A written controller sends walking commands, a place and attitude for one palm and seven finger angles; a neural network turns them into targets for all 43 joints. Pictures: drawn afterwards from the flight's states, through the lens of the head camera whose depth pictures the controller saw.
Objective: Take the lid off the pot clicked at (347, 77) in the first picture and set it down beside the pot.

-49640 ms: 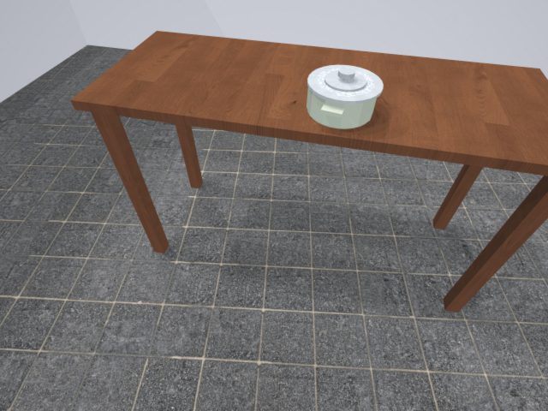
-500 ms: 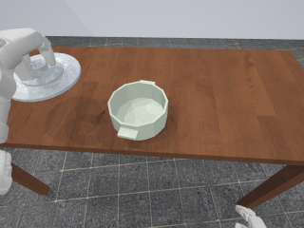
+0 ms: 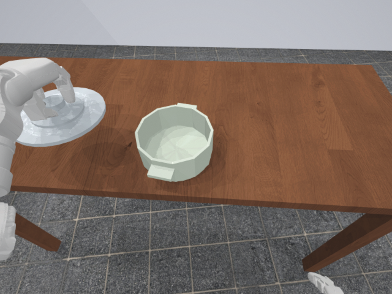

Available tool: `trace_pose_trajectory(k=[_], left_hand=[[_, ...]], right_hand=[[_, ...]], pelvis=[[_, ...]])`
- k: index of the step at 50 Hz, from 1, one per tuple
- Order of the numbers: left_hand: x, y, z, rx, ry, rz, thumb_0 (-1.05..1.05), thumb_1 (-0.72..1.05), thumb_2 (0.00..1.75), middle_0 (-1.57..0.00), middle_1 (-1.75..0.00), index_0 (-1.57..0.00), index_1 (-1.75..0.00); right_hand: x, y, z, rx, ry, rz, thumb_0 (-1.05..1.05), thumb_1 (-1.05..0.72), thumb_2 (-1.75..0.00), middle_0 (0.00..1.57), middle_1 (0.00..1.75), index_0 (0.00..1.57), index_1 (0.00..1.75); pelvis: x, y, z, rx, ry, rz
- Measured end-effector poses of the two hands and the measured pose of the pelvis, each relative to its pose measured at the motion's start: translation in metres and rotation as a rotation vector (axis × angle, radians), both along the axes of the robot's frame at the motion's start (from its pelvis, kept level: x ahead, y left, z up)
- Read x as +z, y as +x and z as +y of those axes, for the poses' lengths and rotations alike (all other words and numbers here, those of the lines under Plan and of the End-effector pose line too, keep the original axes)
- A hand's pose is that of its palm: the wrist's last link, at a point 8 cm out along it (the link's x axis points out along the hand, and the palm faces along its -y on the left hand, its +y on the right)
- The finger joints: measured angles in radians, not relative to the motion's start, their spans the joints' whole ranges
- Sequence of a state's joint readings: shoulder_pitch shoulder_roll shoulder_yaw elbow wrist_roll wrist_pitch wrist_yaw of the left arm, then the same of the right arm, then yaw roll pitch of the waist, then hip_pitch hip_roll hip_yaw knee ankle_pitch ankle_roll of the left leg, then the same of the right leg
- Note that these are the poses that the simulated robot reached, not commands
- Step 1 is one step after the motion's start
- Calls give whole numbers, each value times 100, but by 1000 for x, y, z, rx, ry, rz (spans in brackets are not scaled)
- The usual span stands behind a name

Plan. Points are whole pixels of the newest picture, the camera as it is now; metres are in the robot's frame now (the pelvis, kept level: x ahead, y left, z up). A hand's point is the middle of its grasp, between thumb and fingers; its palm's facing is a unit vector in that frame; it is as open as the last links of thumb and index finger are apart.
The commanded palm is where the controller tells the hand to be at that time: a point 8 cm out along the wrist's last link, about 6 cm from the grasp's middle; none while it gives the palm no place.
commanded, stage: lower the lid onto the table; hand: left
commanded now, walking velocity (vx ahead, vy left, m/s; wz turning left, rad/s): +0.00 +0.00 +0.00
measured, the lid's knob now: (53, 103) +0.45 +0.30 +0.15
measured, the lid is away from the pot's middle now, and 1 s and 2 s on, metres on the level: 0.24 0.24 0.24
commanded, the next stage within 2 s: open the fingers wide in 1.94 s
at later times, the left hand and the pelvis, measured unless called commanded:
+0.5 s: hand (53, 116) +0.42 +0.29 +0.15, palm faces -0.36 -0.05 -0.93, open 7.1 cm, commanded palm +0.42 +0.29 +0.22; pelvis +0.00 +0.00 +0.00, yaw +0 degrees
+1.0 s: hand (59, 129) +0.42 +0.29 +0.11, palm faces -0.42 -0.05 -0.90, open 7.1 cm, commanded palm +0.43 +0.30 +0.19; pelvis +0.00 +0.01 +0.00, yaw -1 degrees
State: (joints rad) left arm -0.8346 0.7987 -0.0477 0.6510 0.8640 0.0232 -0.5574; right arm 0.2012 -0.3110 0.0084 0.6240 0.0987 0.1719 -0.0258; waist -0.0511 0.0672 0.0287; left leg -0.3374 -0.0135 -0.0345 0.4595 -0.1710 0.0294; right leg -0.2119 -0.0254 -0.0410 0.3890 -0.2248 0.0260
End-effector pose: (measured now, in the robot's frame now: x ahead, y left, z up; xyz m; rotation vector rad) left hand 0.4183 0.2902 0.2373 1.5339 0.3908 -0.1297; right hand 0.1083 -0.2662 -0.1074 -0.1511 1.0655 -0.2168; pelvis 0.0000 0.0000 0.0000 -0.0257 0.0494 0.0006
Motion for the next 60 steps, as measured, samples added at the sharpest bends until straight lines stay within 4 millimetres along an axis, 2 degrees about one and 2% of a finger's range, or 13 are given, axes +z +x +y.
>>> trace_pose_trajectory(k=[32,60], left_hand=[[-42,0,0,-53,-15,60,-6,25,85,-80,-89,-74,-83],[-79,9,5,-74,-31,120,-6,26,85,-80,-89,-73,-83]], right_hand=[[0,0,6,-11,-2,7,0,-91,-90,20,30,20,30],[-4,-30,-2,-73,-39,80,0,-91,-90,20,30,20,30]], pelvis=[[-1,2,5,-6,-1,12],[-3,6,6,-21,-3,36]])
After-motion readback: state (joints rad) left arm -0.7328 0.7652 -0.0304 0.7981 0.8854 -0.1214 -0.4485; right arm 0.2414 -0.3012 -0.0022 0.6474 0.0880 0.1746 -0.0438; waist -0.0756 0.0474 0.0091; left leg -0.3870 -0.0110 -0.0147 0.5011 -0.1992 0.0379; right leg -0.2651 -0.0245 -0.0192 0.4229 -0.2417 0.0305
